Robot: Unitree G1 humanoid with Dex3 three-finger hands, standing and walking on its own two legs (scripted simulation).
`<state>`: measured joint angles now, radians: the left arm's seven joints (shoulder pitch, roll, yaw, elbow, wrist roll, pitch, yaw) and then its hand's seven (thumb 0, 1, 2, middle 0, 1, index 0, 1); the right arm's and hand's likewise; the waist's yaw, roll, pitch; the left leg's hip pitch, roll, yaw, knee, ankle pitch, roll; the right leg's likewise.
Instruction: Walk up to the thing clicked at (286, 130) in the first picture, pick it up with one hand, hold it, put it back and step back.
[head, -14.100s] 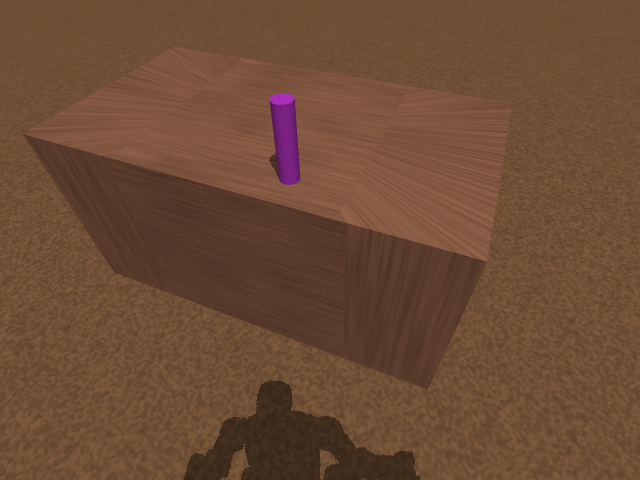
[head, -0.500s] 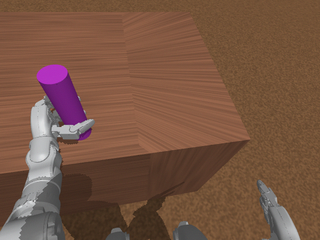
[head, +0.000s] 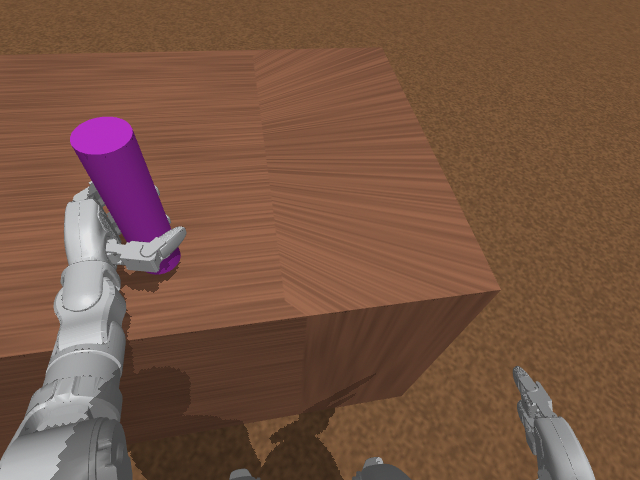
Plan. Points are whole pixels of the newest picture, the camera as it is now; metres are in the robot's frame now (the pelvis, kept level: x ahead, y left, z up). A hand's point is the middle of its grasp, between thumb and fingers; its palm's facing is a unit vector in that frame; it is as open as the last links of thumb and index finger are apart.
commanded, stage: settle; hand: left
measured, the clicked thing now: (136, 208) +0.45 +0.19 +0.10
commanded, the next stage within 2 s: lift in 0.44 s
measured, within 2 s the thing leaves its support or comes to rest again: neither
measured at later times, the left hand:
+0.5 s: hand (137, 200) +0.47 +0.20 +0.09, palm faces +0.14 -0.99 -0.01, open 8.6 cm
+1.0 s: hand (130, 187) +0.44 +0.18 +0.14, palm faces +0.13 -0.99 -0.01, open 8.6 cm
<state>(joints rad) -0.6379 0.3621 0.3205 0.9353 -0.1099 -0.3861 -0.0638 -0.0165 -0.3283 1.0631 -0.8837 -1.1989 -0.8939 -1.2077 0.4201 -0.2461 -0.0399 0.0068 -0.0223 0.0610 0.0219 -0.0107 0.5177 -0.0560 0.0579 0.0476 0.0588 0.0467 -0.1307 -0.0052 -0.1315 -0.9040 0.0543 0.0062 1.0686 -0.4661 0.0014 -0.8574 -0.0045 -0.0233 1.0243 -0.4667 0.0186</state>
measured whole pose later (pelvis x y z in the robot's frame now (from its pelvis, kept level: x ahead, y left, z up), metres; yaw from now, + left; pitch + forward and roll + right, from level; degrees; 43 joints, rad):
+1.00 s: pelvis +0.02 +0.00 +0.03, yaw +0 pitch +11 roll -1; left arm -0.49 0.29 0.25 0.61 -0.16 -0.16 -0.05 -0.02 -0.35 1.10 -0.88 -1.22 -0.89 -1.23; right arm 0.39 -0.25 -0.09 0.18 0.03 0.06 -0.03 -0.01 0.54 -0.05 0.06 0.05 0.06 0.05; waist -0.06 0.02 -0.13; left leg -0.65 0.05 0.03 0.88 -0.43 0.00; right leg -0.61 -0.01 -0.01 0.85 -0.43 0.02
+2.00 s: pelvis +0.00 -0.01 +0.06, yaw +1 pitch -1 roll +0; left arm -0.25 0.22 0.22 0.03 -0.21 0.30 0.01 -0.02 -0.36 1.11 -0.88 -1.22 -0.89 -1.23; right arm 0.28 -0.23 -0.10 0.55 0.04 -0.15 -0.09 -0.01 0.53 -0.05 0.06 0.05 0.06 0.05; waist 0.00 0.04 -0.06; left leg -0.32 0.02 0.02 0.61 -0.28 -0.01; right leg -0.29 -0.02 -0.02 0.62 -0.31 0.01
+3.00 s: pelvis +0.02 -0.01 +0.07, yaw +2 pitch -1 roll +0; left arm -0.20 0.21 0.23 -0.12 -0.22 0.41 -0.01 -0.02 -0.34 1.09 -0.89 -1.20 -0.90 -1.21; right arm 0.23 -0.24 -0.11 0.65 0.04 -0.18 -0.07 -0.01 0.51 -0.06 0.05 0.05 0.06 0.05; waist 0.01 0.06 -0.04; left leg -0.23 0.02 0.01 0.53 -0.27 -0.01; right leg -0.20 -0.03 -0.04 0.52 -0.30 0.01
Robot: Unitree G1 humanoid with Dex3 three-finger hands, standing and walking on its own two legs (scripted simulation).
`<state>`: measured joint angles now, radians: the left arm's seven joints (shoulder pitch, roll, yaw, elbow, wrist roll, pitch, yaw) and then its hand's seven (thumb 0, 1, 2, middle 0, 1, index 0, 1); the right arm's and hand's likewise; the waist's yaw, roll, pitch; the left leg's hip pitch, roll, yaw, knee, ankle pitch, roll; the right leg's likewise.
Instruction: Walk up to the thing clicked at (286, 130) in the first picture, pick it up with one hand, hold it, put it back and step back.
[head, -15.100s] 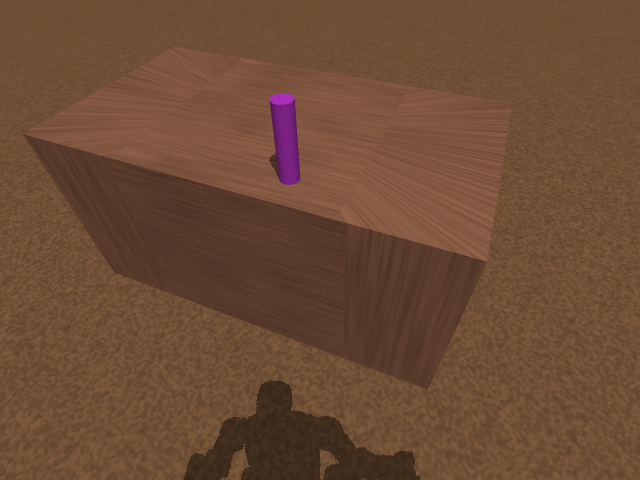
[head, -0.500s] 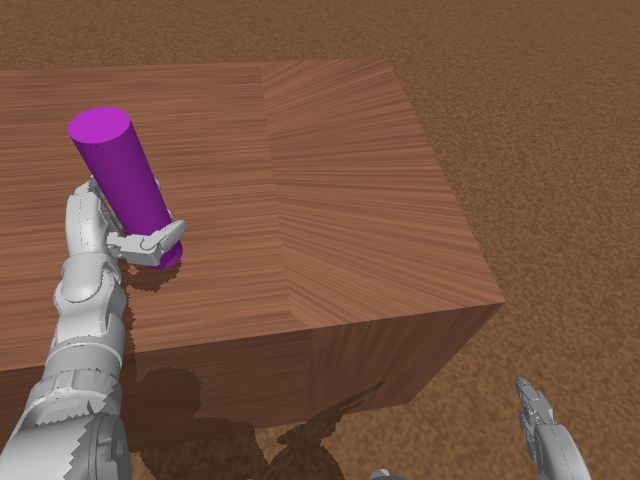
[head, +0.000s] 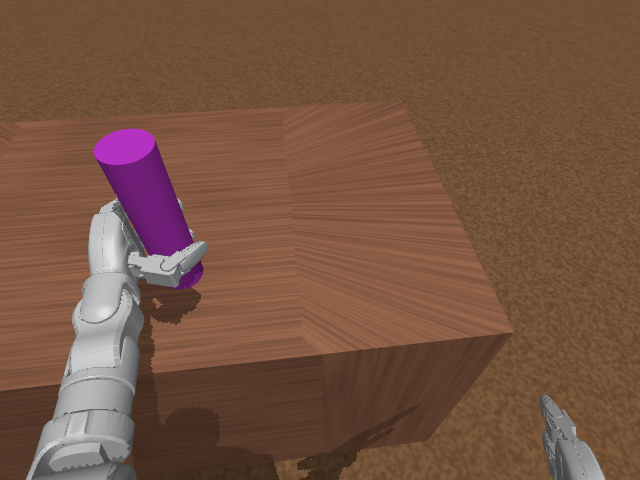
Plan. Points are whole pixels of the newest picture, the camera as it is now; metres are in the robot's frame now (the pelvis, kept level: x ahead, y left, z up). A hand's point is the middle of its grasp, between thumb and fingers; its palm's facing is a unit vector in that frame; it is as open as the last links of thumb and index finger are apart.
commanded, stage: lift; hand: left
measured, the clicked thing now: (159, 221) +0.41 +0.18 +0.15
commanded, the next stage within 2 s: hold in 0.90 s
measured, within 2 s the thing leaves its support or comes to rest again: neither
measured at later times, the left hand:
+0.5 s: hand (150, 247) +0.35 +0.17 +0.18, palm faces +0.16 -0.99 -0.02, open 8.6 cm
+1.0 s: hand (126, 251) +0.32 +0.18 +0.21, palm faces +0.17 -0.99 +0.00, open 8.6 cm
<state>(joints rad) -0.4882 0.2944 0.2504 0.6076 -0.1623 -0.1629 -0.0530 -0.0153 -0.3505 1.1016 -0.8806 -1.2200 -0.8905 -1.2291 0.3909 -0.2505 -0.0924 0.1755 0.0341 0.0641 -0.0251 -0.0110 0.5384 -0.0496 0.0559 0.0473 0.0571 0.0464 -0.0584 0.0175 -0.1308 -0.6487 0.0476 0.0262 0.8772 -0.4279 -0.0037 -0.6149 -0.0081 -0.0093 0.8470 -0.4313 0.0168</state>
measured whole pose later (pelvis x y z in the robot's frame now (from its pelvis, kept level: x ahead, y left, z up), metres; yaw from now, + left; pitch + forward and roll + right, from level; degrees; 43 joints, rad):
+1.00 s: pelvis -0.02 -0.01 +0.03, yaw +1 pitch -1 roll +0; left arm -0.25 0.22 0.22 0.03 -0.21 0.30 0.01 -0.02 -0.36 1.11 -0.88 -1.22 -0.89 -1.23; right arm 0.28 -0.23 -0.10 0.55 0.04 -0.15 -0.09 -0.01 0.53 -0.05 0.06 0.05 0.06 0.05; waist 0.00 0.04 -0.06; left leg -0.32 0.02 0.02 0.61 -0.28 -0.01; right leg -0.29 -0.02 -0.02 0.62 -0.31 0.01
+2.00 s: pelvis +0.00 -0.01 +0.04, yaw +2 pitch -1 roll +0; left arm -0.20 0.21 0.23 -0.12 -0.22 0.41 -0.01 -0.02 -0.34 1.09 -0.89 -1.20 -0.90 -1.21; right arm 0.23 -0.24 -0.11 0.65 0.04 -0.18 -0.07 -0.01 0.51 -0.06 0.05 0.05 0.06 0.05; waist 0.01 0.06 -0.04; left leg -0.23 0.02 0.01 0.53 -0.27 -0.01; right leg -0.20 -0.03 -0.04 0.52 -0.30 0.01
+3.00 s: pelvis +0.00 -0.01 +0.04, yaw +2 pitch -2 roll +0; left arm -0.16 0.20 0.21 -0.16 -0.22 0.42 -0.01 -0.01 -0.33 1.09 -0.87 -1.23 -0.88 -1.24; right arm 0.24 -0.22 -0.10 0.65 0.04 -0.19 -0.06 -0.01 0.52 -0.06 0.05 0.05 0.06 0.05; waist 0.01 0.06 -0.04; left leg -0.22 0.02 0.01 0.52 -0.27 -0.01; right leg -0.19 -0.02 -0.03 0.51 -0.29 0.01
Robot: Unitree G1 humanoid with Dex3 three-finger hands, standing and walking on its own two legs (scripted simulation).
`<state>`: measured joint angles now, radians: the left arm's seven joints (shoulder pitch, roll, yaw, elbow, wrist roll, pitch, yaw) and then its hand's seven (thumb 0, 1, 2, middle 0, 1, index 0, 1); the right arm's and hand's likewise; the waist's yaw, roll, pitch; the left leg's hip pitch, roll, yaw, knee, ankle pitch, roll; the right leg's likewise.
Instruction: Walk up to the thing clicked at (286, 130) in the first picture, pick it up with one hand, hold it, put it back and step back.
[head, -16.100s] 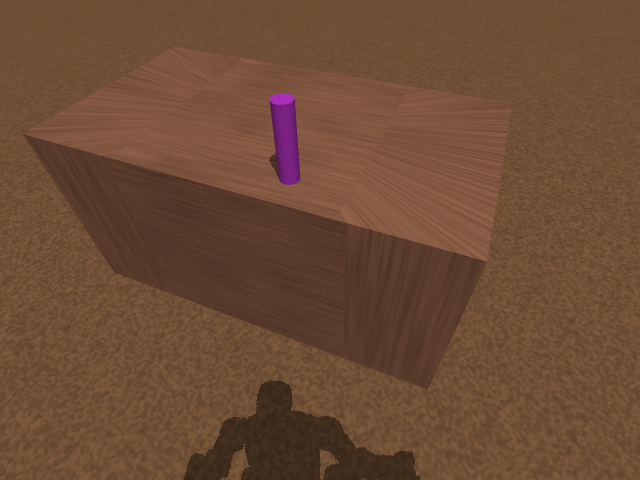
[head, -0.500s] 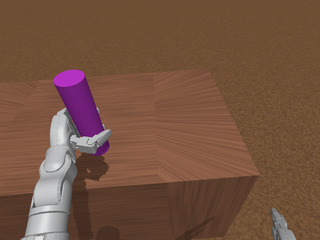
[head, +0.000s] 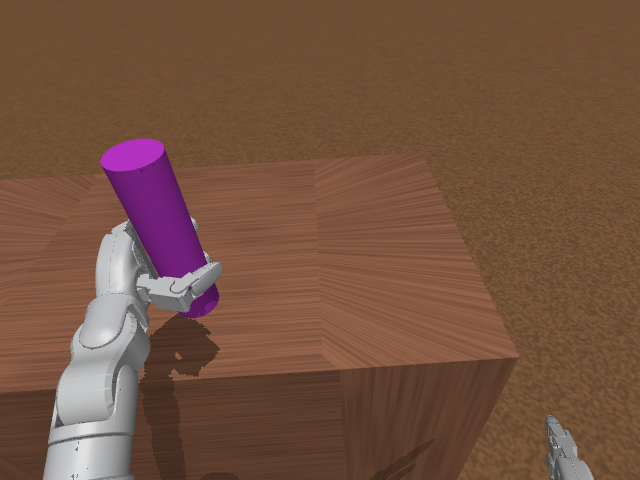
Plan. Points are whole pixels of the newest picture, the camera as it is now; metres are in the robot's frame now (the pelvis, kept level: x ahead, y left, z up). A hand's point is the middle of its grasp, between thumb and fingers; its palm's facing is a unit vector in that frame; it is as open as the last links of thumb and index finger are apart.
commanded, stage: hold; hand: left
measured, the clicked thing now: (171, 240) +0.33 +0.17 +0.21
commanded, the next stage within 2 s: none
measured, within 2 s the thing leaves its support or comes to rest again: neither
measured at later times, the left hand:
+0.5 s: hand (174, 248) +0.34 +0.18 +0.20, palm faces +0.14 -0.99 +0.00, open 8.5 cm
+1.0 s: hand (179, 247) +0.35 +0.17 +0.19, palm faces +0.15 -0.99 -0.01, open 8.5 cm
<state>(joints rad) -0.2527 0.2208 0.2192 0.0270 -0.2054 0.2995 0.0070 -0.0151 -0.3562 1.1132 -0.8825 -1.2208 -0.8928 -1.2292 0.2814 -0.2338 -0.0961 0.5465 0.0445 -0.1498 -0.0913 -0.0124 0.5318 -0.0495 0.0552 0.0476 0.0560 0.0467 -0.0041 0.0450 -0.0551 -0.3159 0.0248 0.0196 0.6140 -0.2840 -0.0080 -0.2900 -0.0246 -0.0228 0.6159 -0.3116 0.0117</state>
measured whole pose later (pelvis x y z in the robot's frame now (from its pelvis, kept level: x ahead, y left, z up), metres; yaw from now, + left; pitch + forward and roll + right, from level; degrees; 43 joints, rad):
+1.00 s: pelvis +0.02 +0.00 +0.01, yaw +1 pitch -1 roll +0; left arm -0.20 0.21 0.23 -0.12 -0.22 0.41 -0.01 -0.02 -0.34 1.09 -0.89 -1.20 -0.90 -1.21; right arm 0.23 -0.24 -0.11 0.65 0.04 -0.18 -0.07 -0.01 0.51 -0.06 0.05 0.05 0.06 0.05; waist 0.01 0.06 -0.04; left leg -0.23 0.02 0.01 0.53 -0.27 -0.01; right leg -0.20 -0.03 -0.04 0.52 -0.30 0.01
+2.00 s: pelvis +0.02 +0.00 +0.01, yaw +0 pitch -2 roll +0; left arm -0.16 0.20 0.21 -0.16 -0.22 0.42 -0.01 -0.01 -0.33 1.09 -0.87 -1.23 -0.88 -1.24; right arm 0.24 -0.22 -0.10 0.65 0.04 -0.19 -0.06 -0.01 0.52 -0.06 0.05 0.05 0.06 0.05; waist 0.01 0.06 -0.04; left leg -0.22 0.02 0.01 0.52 -0.27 -0.01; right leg -0.19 -0.02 -0.03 0.51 -0.29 0.01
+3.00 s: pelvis +0.01 +0.00 +0.01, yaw +0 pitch -1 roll +0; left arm -0.27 0.21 0.23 0.09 -0.19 0.31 -0.01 -0.01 -0.34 1.11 -0.87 -1.23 -0.88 -1.23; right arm 0.21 -0.22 -0.08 0.70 0.03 -0.21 -0.05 -0.01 0.56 -0.04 0.06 0.05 0.06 0.05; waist -0.01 0.03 0.00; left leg -0.26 0.02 0.01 0.52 -0.25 -0.01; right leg -0.23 -0.02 -0.03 0.52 -0.28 0.01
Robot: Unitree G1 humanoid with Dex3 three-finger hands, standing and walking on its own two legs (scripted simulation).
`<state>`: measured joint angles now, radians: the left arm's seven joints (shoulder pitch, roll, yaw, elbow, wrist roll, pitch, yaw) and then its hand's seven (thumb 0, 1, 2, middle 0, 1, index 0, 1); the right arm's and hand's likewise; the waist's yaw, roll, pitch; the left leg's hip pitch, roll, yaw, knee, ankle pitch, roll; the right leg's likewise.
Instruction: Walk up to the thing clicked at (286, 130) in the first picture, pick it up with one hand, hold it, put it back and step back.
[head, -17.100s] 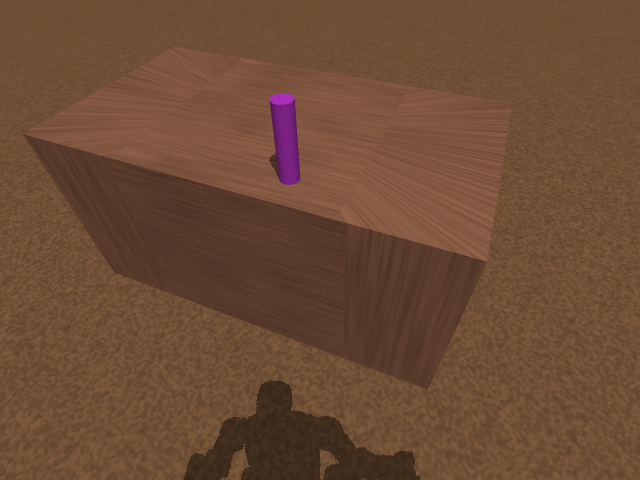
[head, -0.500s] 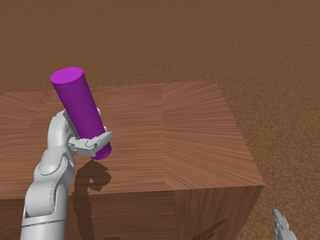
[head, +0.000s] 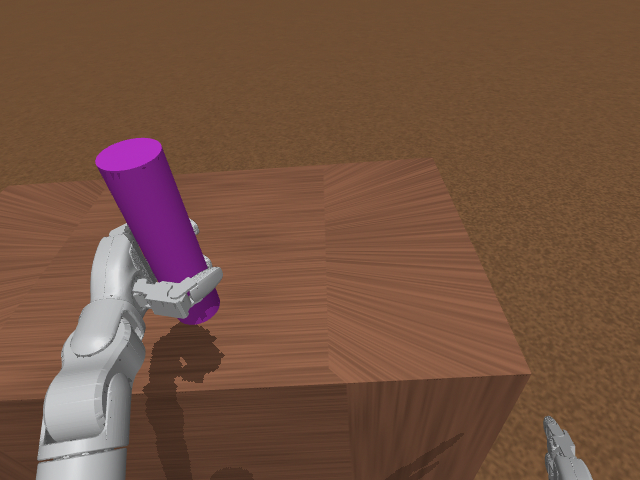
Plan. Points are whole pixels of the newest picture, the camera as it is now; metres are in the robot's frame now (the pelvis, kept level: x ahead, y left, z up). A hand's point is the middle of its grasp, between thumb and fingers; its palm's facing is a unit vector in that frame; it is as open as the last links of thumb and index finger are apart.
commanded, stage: hold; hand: left
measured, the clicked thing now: (169, 244) +0.32 +0.17 +0.22
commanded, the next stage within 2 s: crouch in 1.60 s
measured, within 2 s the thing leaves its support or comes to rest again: neither
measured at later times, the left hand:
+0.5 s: hand (183, 262) +0.33 +0.17 +0.19, palm faces +0.11 -0.99 +0.00, open 8.5 cm
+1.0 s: hand (185, 272) +0.32 +0.17 +0.18, palm faces +0.11 -0.99 +0.00, open 8.5 cm
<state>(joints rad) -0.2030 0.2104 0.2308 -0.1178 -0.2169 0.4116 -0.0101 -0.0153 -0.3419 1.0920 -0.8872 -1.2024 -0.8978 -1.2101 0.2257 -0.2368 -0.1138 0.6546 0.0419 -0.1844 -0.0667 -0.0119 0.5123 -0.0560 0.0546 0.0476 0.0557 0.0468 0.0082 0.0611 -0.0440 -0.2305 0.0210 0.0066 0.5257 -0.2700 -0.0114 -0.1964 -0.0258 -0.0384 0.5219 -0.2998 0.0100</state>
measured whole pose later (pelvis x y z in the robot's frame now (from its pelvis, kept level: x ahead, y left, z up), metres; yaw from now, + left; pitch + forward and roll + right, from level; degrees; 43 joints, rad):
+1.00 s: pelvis +0.00 +0.00 +0.00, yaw +0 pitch -2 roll +0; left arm -0.16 0.20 0.21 -0.16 -0.22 0.42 -0.01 -0.01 -0.33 1.09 -0.87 -1.23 -0.88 -1.24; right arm 0.24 -0.22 -0.10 0.65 0.04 -0.19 -0.06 -0.01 0.52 -0.06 0.05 0.05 0.06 0.05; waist 0.01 0.06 -0.04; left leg -0.22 0.02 0.01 0.52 -0.27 -0.01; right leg -0.19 -0.02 -0.03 0.51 -0.29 0.01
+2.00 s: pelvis -0.01 +0.00 +0.00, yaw +0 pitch -1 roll +0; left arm -0.27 0.21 0.23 0.09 -0.19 0.31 -0.01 -0.01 -0.34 1.11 -0.87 -1.23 -0.88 -1.23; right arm 0.21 -0.22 -0.08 0.70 0.03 -0.21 -0.05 -0.01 0.56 -0.04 0.06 0.05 0.06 0.05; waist -0.01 0.03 0.00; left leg -0.26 0.02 0.01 0.52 -0.25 -0.01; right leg -0.23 -0.02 -0.03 0.52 -0.28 0.01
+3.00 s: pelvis -0.01 +0.01 -0.03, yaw -2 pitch +11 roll -1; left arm -0.58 0.31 0.27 0.83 -0.16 -0.27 -0.04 -0.01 -0.35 1.12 -0.89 -1.21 -0.90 -1.21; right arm 0.26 -0.21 -0.06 0.46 0.01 -0.08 -0.03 -0.01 0.50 -0.06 0.06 0.05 0.06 0.05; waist -0.08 0.00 -0.08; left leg -0.62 0.04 0.02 0.79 -0.36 0.00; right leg -0.58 -0.01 -0.01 0.77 -0.37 0.01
